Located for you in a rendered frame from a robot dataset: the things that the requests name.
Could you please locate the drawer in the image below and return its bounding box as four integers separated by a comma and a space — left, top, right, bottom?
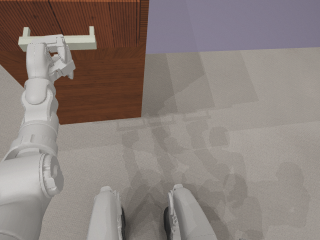
0, 0, 140, 51

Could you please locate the left robot hand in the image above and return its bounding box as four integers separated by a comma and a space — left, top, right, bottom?
26, 34, 76, 85

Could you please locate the robot right shin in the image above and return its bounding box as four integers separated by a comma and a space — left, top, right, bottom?
168, 184, 190, 240

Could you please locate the cabinet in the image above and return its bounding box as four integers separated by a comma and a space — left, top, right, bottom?
0, 0, 150, 125

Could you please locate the handle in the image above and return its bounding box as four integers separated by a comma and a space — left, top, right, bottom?
18, 26, 97, 52

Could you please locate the robot left forearm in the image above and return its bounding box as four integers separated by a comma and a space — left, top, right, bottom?
0, 78, 59, 163

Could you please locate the robot left thigh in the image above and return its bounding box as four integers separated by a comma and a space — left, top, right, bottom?
86, 190, 122, 240

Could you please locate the robot left upper arm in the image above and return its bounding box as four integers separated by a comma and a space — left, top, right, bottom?
0, 153, 64, 240

